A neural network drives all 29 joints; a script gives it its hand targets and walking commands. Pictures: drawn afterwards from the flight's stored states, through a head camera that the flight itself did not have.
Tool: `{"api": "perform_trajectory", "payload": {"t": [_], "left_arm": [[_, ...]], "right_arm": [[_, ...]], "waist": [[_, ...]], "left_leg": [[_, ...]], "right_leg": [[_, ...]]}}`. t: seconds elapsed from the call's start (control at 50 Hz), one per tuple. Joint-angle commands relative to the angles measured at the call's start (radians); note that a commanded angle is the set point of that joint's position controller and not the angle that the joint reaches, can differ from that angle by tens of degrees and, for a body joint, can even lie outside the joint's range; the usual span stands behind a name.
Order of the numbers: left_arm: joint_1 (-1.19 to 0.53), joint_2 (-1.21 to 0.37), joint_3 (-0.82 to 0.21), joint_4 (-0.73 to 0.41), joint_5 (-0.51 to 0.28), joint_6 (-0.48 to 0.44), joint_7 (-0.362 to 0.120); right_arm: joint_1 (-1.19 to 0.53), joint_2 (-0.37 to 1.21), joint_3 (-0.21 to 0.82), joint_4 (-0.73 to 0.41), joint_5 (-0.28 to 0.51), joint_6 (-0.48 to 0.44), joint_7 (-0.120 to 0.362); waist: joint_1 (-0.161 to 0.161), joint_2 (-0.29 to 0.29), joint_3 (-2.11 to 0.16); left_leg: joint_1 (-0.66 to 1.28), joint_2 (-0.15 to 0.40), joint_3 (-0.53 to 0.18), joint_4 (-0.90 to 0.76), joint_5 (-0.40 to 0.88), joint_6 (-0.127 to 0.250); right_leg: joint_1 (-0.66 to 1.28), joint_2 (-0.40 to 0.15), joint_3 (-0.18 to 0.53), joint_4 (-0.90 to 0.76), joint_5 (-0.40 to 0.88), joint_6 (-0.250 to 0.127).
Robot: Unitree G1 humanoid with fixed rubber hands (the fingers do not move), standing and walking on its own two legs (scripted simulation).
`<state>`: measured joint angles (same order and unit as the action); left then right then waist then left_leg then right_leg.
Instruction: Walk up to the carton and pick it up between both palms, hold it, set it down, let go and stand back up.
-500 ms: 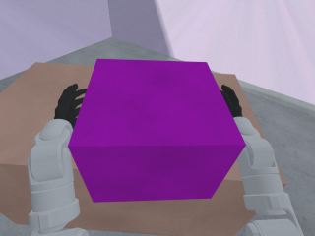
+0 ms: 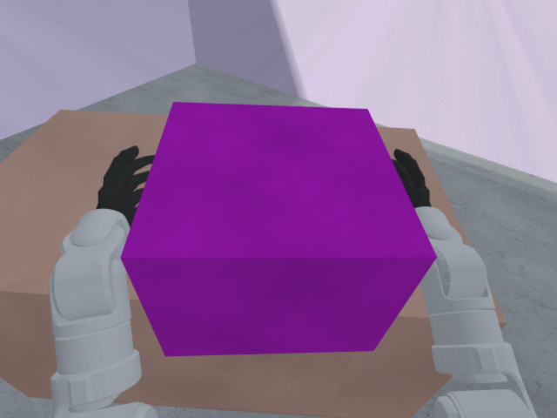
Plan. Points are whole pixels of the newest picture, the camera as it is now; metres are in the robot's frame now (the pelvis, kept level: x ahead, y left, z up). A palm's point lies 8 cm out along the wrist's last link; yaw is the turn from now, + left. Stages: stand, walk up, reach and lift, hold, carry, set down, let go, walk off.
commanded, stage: hold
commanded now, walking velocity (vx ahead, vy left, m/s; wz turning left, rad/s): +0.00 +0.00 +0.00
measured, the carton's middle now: (272, 225) +0.36 +0.00 +0.14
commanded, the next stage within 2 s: set down in 0.08 s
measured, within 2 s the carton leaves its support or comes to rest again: neither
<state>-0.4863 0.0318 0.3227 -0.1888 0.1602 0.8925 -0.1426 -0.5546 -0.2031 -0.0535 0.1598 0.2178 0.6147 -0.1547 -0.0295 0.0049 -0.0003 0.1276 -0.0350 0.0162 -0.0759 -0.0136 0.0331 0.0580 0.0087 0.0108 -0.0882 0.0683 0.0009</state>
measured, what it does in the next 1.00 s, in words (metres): stands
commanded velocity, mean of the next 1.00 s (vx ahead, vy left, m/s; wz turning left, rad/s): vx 0.00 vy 0.00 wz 0.00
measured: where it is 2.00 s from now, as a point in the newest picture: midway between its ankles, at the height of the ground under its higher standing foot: outside the picture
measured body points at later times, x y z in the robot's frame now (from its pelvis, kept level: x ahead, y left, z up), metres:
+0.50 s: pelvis +0.00 +0.00 +0.00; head +0.01 +0.00 +0.45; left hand +0.38 +0.19 +0.18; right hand +0.39 -0.19 +0.16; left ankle -0.03 +0.09 -0.76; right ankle +0.02 -0.12 -0.76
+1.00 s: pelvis +0.01 +0.01 +0.00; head +0.03 +0.01 +0.45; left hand +0.40 +0.19 +0.16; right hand +0.41 -0.19 +0.14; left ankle -0.03 +0.09 -0.76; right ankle +0.02 -0.12 -0.76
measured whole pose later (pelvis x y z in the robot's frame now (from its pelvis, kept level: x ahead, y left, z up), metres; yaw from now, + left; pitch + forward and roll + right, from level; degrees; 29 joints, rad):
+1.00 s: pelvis +0.01 +0.01 +0.00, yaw +0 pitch +3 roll +0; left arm -0.55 0.04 0.34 0.05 0.17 0.69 -0.15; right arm -0.59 -0.15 -0.12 0.33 0.10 0.46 -0.09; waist -0.05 0.01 -0.03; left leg 0.05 -0.05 0.01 -0.09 -0.01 0.05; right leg -0.03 0.00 0.01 -0.09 0.06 0.01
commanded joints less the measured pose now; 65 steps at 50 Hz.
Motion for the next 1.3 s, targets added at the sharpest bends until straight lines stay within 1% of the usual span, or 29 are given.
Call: {"api": "perform_trajectory", "payload": {"t": [0.0, 0.1, 0.18, 0.24, 0.4, 0.56, 0.82, 1.04, 1.18, 1.28], "left_arm": [[-0.473, -0.264, -0.333, -0.113, -0.103, -0.033, -0.090], [-0.481, -0.261, -0.328, -0.096, -0.102, -0.038, -0.097], [-0.509, -0.256, -0.312, -0.041, -0.092, -0.061, -0.104], [-0.523, -0.259, -0.305, -0.015, -0.088, -0.084, -0.105], [-0.526, -0.272, -0.296, 0.023, -0.082, -0.134, -0.099], [-0.516, -0.280, -0.311, 0.018, -0.083, -0.161, -0.092], [-0.510, -0.284, -0.304, 0.073, -0.069, -0.204, -0.082], [-0.553, -0.291, -0.282, 0.180, -0.049, -0.287, -0.072], [-0.592, -0.298, -0.262, 0.288, -0.035, -0.378, -0.062], [-0.630, -0.309, -0.257, 0.367, -0.035, -0.453, -0.052]], "right_arm": [[-0.493, 0.328, 0.291, -0.247, 0.090, -0.045, 0.051], [-0.494, 0.329, 0.284, -0.236, 0.082, -0.044, 0.046], [-0.510, 0.326, 0.257, -0.198, 0.055, -0.055, 0.051], [-0.524, 0.334, 0.252, -0.185, 0.042, -0.068, 0.058], [-0.530, 0.352, 0.258, -0.163, 0.026, -0.102, 0.075], [-0.519, 0.357, 0.257, -0.152, 0.013, -0.136, 0.090], [-0.520, 0.355, 0.218, -0.102, -0.038, -0.185, 0.120], [-0.552, 0.387, 0.164, -0.014, -0.120, -0.245, 0.161], [-0.571, 0.426, 0.109, 0.076, -0.200, -0.298, 0.190], [-0.588, 0.461, 0.075, 0.133, -0.251, -0.333, 0.202]], "waist": [[0.000, 0.004, -0.330], [-0.005, 0.001, -0.317], [-0.006, 0.002, -0.291], [-0.003, -0.002, -0.308], [-0.002, -0.014, -0.365], [-0.016, 0.002, -0.401], [-0.028, 0.013, -0.413], [-0.029, 0.011, -0.458], [-0.027, 0.011, -0.496], [-0.027, 0.010, -0.528]], "left_leg": [[-0.160, 0.029, 0.009, 0.029, 0.255, -0.061], [-0.176, 0.028, 0.009, 0.022, 0.229, -0.058], [-0.203, 0.031, 0.014, 0.010, 0.170, -0.052], [-0.211, 0.030, 0.015, 0.007, 0.166, -0.047], [-0.210, 0.025, 0.013, 0.006, 0.219, -0.043], [-0.184, 0.017, 0.011, 0.024, 0.311, -0.056], [-0.162, 0.013, 0.011, 0.044, 0.383, -0.068], [-0.186, 0.013, 0.011, 0.041, 0.389, -0.061], [-0.214, 0.013, 0.007, 0.038, 0.387, -0.051], [-0.232, 0.015, -0.001, 0.038, 0.388, -0.041]], "right_leg": [[0.376, -0.004, 0.049, 0.096, 0.181, 0.027], [0.379, -0.007, 0.048, 0.096, 0.177, 0.031], [0.354, -0.008, 0.043, 0.086, 0.111, 0.037], [0.355, -0.007, 0.041, 0.086, 0.104, 0.037], [0.380, -0.005, 0.042, 0.089, 0.174, 0.034], [0.381, 0.002, 0.041, 0.090, 0.254, 0.028], [0.333, 0.014, 0.032, 0.073, 0.275, 0.027], [0.297, 0.009, 0.027, 0.055, 0.263, 0.029], [0.285, 0.002, 0.022, 0.044, 0.267, 0.024], [0.281, -0.005, 0.018, 0.036, 0.279, 0.016]]}}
